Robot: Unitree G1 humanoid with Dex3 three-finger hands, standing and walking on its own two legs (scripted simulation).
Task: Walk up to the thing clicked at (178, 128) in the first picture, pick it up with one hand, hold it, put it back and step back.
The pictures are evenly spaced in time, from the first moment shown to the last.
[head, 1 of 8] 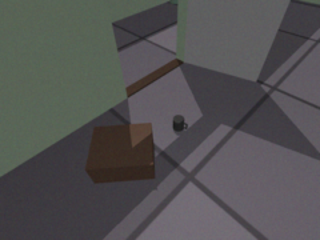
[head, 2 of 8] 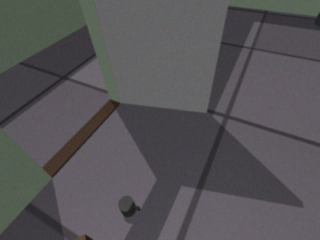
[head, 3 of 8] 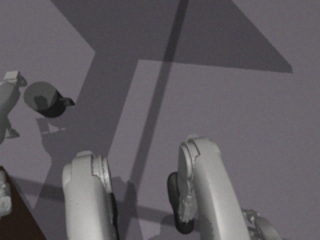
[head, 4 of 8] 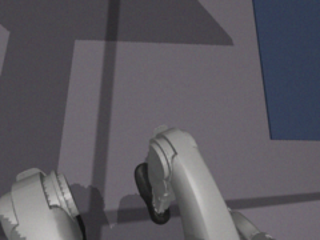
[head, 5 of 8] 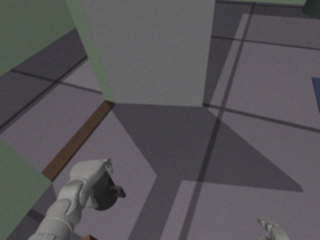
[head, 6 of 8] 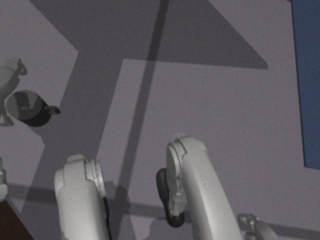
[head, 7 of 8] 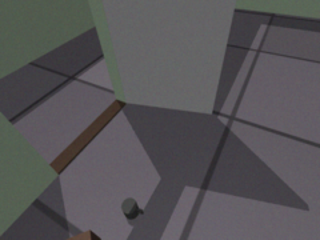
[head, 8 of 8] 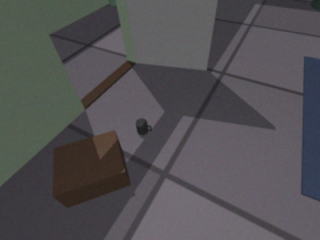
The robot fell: no
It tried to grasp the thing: yes
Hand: left
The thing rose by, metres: 0.64
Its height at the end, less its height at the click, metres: +0.00
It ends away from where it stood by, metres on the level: 0.03
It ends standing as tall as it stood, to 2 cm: yes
